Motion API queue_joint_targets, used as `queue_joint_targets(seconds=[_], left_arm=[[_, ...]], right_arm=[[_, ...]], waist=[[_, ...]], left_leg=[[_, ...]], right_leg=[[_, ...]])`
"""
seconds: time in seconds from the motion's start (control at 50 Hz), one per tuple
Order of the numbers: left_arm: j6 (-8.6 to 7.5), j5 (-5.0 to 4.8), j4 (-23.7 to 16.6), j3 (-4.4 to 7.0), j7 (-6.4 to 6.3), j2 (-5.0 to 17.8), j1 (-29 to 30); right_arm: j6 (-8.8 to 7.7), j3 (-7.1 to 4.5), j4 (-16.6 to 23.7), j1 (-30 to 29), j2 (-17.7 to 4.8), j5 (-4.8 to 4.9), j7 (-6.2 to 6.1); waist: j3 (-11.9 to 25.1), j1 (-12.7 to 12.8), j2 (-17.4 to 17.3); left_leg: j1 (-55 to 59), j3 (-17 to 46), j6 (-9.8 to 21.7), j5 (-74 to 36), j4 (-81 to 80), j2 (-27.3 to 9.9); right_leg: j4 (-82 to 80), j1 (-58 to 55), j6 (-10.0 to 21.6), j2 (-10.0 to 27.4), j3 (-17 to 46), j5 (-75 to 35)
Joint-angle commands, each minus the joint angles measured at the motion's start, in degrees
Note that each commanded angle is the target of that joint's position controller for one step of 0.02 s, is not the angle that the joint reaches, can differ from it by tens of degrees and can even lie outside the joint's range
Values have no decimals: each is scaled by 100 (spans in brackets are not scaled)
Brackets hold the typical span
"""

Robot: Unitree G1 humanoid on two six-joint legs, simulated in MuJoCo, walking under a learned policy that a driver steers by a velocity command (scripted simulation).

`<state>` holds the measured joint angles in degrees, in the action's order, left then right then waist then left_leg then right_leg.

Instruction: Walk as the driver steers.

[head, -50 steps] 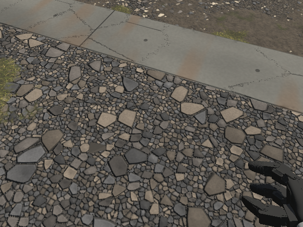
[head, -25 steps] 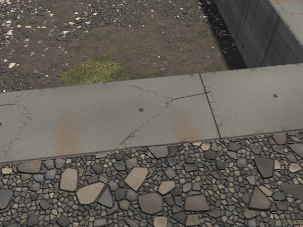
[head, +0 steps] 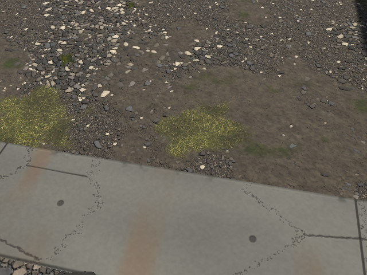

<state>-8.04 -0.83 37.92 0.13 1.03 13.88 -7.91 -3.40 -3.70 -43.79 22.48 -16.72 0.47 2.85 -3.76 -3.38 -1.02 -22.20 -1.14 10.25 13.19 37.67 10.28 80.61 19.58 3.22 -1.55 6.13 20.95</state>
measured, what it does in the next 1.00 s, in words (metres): walks ahead, turning left: right foot, then left foot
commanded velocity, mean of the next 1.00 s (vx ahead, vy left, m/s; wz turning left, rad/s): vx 1.00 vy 0.00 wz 0.97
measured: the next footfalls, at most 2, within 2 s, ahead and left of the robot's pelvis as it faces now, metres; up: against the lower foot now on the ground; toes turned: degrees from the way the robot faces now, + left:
right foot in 0.30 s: +0.51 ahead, -0.15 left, +0.00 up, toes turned +25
left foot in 0.78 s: +0.70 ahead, +0.27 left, +0.00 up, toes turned +50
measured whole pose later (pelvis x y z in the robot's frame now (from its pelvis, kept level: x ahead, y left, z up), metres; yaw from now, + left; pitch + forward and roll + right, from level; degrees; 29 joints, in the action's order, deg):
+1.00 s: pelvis +0.69 +0.19 +0.01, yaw +61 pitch -1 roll -3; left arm -6.9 1.3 25.1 -1.6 0.9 13.0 -0.8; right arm -1.5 -1.0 -41.7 19.4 -15.8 1.9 1.0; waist -4.0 -2.6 -1.7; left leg -19.4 6.2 11.5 16.2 37.7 10.0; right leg 69.2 33.9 -2.7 -0.2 6.8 28.5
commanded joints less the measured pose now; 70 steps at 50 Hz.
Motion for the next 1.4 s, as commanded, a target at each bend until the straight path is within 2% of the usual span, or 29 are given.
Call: queue_joint_targets(seconds=[0.02, 0.1, 0.14, 0.22, 0.28, 0.3, 0.32, 0.34, 0.36, 0.4, 0.5, 0.64, 0.68, 0.72, 0.76, 0.78, 0.8, 0.82, 0.84, 0.88, 0.92, 1.0, 1.1, 1.14, 1.16, 1.18, 1.22, 1.32, 1.4], left_arm=[[-71, 148, -570, 203, -66, 799, -201], [64, 266, -962, 129, -187, 510, 895], [27, 173, -1151, 86, -162, 209, 1326], [-90, -115, -1265, 370, -132, 643, 1414], [-132, -194, -989, 691, -149, 1073, -250], [-63, -180, -822, 740, -213, 1354, -1623], [-51, 60, -763, 738, -77, 1748, -1526], [20, 87, -1021, 662, -53, 1130, -947], [116, 81, -1032, 559, -117, 688, -873], [229, 163, -778, 527, -149, 704, -868], [193, 75, -187, 442, -117, 441, -731], [230, 141, 89, 540, -169, 1078, -842], [258, 175, 108, 535, -182, 1201, -815], [375, 79, 80, 624, -247, 1646, -811], [485, 27, -104, 634, -205, 1781, -420], [412, -50, -182, 584, -146, 1625, -135], [188, 78, -495, 233, -53, 494, -505], [-32, -49, -984, 143, -31, 586, -548], [-133, -112, -1127, 184, -43, 1001, 95], [-64, 28, -1209, 104, -85, 723, 207], [37, 174, -1319, 56, -48, 576, 20], [105, 291, -1717, -139, -7, 144, 269], [24, -17, -1544, 169, -242, 402, -538], [-15, -29, -1438, 434, -256, 1005, -1624], [-25, 24, -1616, 467, -256, 1414, -1435], [-16, 35, -1734, 402, -246, 901, -987], [64, 165, -1535, 320, -246, 641, -965], [105, 281, -635, 241, -141, 571, -1261], [135, 290, -221, 226, -99, 735, -1303]], right_arm=[[-234, -150, 739, -462, -722, -18, -63], [-178, -82, 613, -269, -499, 182, -308], [-62, -138, 540, -196, -598, 214, -407], [51, -198, 361, 100, -567, 288, -470], [125, -192, 502, -255, -509, 175, -451], [123, -12, 723, -301, -54, -55, -392], [19, 181, 1068, 638, 404, 372, -344], [58, 147, 886, 423, -89, 460, -410], [86, 80, 945, -359, -404, 341, -405], [125, 43, 1220, -1069, -409, 123, -386], [396, 124, 1252, -919, -122, 281, -234], [250, 235, 1421, -2234, -191, 208, 61], [193, 213, 1332, -2257, -253, 292, 131], [186, 105, 1273, -1849, -517, 337, 139], [251, -278, 810, -163, -1236, 388, 50], [362, -454, 369, 1100, -1558, 364, -45], [410, -380, 472, 433, -1709, 318, -27], [243, -212, 853, -171, -1355, 92, 45], [155, -173, 966, -236, -1004, 68, 42], [-20, -103, 749, -446, -798, 140, 50], [-37, 2, 927, -965, -743, 50, -59], [111, 62, 912, -1408, -795, 191, -403], [241, 94, 1139, -1724, -365, 102, -344], [45, 295, 1555, -2070, 314, -11, -178], [19, 309, 1705, -1396, 191, 283, -77], [90, 188, 1502, -1495, -276, 297, -94], [178, 137, 1476, -2098, -469, 118, -71], [178, 168, 1594, -2334, -234, 371, 16], [208, 225, 1673, -2803, -247, 292, 130]], waist=[[114, 669, 650], [-269, 259, 302], [-116, -44, -85], [246, -176, -529], [1329, 910, -580], [2423, 1353, 19], [3183, 546, 3224], [2446, 701, 2393], [1585, 948, 1400], [616, 824, 90], [17, 272, 473], [-490, 614, 44], [-448, 619, 177], [-205, 260, 757], [716, -791, 834], [1077, -1350, 53], [1092, -315, -2172], [2160, -11, -1652], [1681, -165, -556], [866, 278, 491], [721, 600, 371], [598, 677, -33], [349, 956, -281], [1074, 1270, 1082], [1571, 706, 2450], [922, 620, 1531], [143, 661, 292], [-94, 630, 356], [-315, 697, 517]], left_leg=[[877, 3801, 1044, 1357, -2644, -1528], [-253, 2436, 770, -175, -2548, -858], [-652, 2182, 453, -305, -2370, -613], [513, 2780, 163, -131, -1597, -800], [1084, 2528, -243, -1806, 641, -760], [-4, 2102, -421, -579, 2592, -627], [-1901, 1593, -676, 1953, 4288, -160], [-2597, 1289, -724, 1362, 4880, -903], [-2791, 1021, -768, 956, 5125, -1048], [-2615, 797, -733, 638, 4835, -1435], [-2647, 888, -711, 392, 4351, -1915], [-2259, -95, -615, -1610, 1722, -1696], [-1677, -503, -402, -1534, 1133, -1342], [-944, -911, -247, -862, 871, -915], [1362, -934, 134, -959, 370, -525], [3188, -241, 463, -1164, -45, -718], [3876, 1748, 1231, -1692, -95, -1387], [3951, 4279, 2223, 531, -1365, -2318], [3277, 4416, 1824, 1452, -2035, -2387], [2083, 4000, 1426, 1310, -1826, -2030], [902, 3415, 1372, 421, -1539, -1696], [-1017, 2304, 1036, 393, -1545, -872], [-1415, 2424, 517, 626, -364, -605], [-1991, 2228, -14, 2010, 2664, -25], [-3095, 1963, -308, 1957, 3832, -258], [-3438, 1603, -523, 1232, 4498, -753], [-3345, 1057, -713, 763, 5282, -979], [-3284, 621, -713, 551, 4957, -1502], [-3596, 327, -815, -241, 4229, -1647]], right_leg=[[-749, 1748, -163, 412, 400, -338], [-3069, 1161, -660, 381, -146, -1404], [-4172, 318, -770, 65, -408, -2390], [-5243, -124, -843, -108, -41, -2553], [-5148, -1840, -523, 229, 12, -2087], [-4585, -3818, -310, 1201, 1075, -1030], [-5935, -5039, 950, 2738, 4737, 713], [-6247, -4381, 944, 2614, 4938, 2208], [-6160, -3661, 715, 2267, 3731, 1837], [-6180, -2275, 602, 1881, 2186, 90], [-6418, -1403, 489, 1646, 427, -1716], [-6872, -1605, 208, 1440, -1470, -2931], [-6813, -2039, -17, 1397, -1828, -5182], [-6133, -2472, -14, 1580, -1950, -7578], [-4008, -2097, 6, 1462, -1936, -8399], [-1475, -753, -255, 880, -1863, -5309], [1061, 1051, -591, -385, -1280, 1186], [1548, 2027, -659, -687, 15, 1010], [1063, 2109, -537, -356, 166, 638], [438, 2077, -459, -5, 3, 504], [242, 1584, -539, 63, -42, 480], [-2504, -44, -623, -164, -650, 779], [-5067, -2265, -848, -234, -467, -1820], [-5385, -3583, -657, 1249, 1427, -1474], [-6304, -3811, 413, 2999, 5058, 1208], [-6541, -3146, 783, 3100, 5342, 3018], [-6632, -2191, 599, 2479, 3441, 1853], [-6923, -1822, 468, 1865, 716, 8], [-7222, -2233, 359, 1900, -596, -812]])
